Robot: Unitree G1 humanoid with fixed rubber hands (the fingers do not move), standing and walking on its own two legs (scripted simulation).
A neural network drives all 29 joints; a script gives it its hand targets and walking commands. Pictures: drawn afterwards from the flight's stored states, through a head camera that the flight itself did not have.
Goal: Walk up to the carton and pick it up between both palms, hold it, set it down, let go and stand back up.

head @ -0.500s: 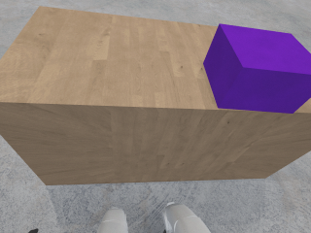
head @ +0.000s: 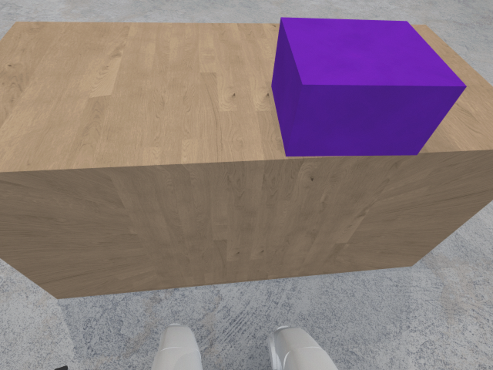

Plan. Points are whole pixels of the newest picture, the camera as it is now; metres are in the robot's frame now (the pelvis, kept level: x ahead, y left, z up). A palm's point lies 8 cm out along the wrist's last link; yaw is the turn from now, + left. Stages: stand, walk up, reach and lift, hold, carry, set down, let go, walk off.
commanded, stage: walk up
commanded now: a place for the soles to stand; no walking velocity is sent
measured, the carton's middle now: (348, 86) +0.64 -0.21 +0.10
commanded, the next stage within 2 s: none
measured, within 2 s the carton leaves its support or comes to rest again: neither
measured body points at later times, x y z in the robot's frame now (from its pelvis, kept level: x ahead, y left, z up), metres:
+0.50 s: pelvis +0.06 +0.00 +0.03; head +0.08 +0.03 +0.48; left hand +0.10 +0.32 -0.11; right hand +0.11 -0.32 -0.07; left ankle +0.10 +0.14 -0.66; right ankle +0.08 -0.14 -0.64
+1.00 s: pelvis +0.08 -0.03 +0.03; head +0.10 -0.03 +0.48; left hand +0.17 +0.28 -0.08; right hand +0.13 -0.35 -0.09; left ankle +0.10 +0.13 -0.66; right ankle +0.13 -0.15 -0.66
